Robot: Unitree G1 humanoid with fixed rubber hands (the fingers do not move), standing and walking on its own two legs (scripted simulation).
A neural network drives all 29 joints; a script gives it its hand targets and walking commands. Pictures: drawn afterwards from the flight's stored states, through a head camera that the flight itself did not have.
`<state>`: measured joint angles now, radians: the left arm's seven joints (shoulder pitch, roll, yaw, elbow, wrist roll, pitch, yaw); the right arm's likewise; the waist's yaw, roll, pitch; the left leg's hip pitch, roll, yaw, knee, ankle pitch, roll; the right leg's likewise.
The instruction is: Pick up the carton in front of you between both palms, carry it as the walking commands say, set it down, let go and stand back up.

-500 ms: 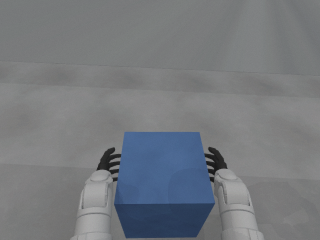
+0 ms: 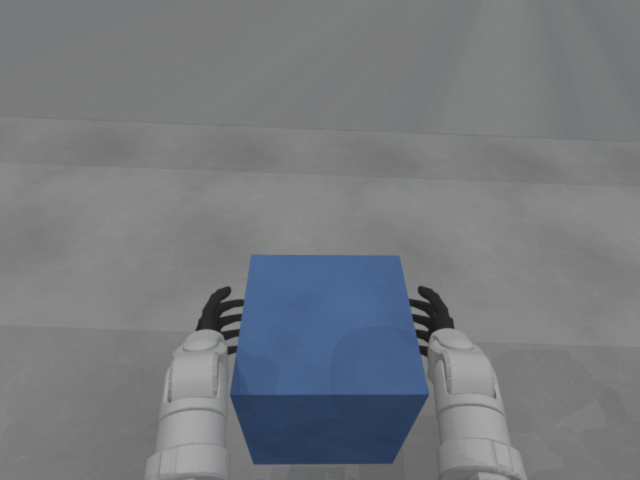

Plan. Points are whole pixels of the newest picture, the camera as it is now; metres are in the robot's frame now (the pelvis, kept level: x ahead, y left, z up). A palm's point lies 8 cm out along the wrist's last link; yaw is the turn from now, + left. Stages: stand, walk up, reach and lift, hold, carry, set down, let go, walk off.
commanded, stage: set down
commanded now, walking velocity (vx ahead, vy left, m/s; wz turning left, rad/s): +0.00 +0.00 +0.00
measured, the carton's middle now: (324, 363) +0.32 +0.00 -0.03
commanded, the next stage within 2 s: none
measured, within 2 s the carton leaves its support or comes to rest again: neither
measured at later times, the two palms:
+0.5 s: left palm (225, 383) +0.35 +0.17 -0.16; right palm (397, 379) +0.36 -0.13 -0.15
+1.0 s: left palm (232, 396) +0.40 +0.18 -0.30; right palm (377, 390) +0.41 -0.12 -0.29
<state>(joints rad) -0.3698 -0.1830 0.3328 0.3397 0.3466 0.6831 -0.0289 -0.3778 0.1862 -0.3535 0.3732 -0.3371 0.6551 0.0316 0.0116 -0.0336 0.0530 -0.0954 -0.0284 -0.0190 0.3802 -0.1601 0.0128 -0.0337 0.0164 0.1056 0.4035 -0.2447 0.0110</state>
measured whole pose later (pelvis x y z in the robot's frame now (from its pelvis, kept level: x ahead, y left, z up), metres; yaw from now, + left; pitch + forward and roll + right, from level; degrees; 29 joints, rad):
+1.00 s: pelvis -0.07 +0.00 -0.21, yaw -2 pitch +45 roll -3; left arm -0.93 -0.03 0.46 0.60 0.27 0.30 0.01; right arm -0.93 0.07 -0.51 0.63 -0.22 0.25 -0.04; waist 0.03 -0.04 -0.17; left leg -1.85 -0.07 -0.09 1.46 -0.40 -0.02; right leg -1.76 0.11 0.07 1.49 -0.52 0.06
